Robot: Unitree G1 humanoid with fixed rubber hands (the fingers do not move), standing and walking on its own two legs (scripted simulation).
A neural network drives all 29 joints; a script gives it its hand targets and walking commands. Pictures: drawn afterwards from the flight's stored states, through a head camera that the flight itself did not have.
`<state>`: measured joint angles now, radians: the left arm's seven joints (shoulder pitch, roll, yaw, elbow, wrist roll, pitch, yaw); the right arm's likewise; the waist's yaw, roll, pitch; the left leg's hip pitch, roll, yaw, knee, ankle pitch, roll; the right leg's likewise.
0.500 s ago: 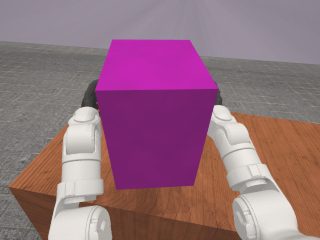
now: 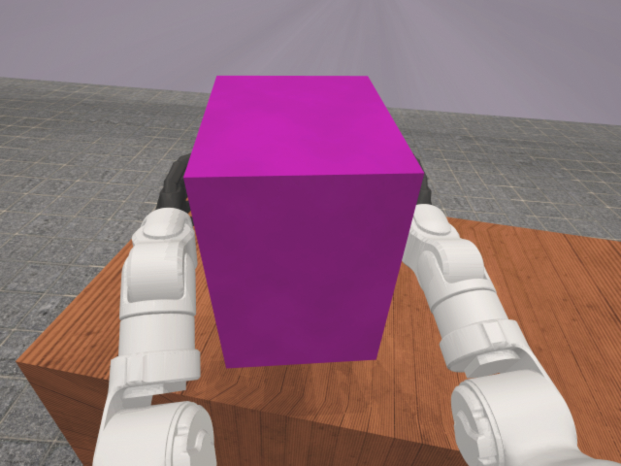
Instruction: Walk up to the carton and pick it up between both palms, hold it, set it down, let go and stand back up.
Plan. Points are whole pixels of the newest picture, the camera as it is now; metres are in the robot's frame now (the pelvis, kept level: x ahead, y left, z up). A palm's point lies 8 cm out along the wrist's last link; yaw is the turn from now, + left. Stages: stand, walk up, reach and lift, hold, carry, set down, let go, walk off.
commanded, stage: hold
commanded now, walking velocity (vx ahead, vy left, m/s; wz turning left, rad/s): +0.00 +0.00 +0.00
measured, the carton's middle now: (297, 220) +0.39 -0.01 +0.20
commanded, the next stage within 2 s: none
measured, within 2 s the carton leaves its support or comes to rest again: neither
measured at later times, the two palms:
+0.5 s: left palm (173, 214) +0.37 +0.14 +0.23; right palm (412, 208) +0.37 -0.15 +0.23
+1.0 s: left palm (173, 215) +0.37 +0.14 +0.22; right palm (412, 209) +0.37 -0.15 +0.23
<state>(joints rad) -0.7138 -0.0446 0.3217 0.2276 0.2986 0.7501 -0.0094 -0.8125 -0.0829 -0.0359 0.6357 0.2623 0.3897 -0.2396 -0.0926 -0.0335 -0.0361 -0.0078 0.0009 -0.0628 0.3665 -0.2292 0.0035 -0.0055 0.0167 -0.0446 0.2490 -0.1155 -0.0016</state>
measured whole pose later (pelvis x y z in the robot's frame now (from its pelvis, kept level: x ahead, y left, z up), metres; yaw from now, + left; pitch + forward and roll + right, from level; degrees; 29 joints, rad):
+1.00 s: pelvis +0.00 +0.00 +0.00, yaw +0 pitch -7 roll -1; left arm -0.73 -0.04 0.33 0.25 0.29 0.75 -0.01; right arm -0.82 -0.08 -0.05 0.65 0.25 0.40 -0.24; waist -0.09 -0.03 -0.04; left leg -0.01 0.00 -0.06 0.36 -0.22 0.00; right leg -0.01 0.02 -0.04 0.25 -0.12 0.00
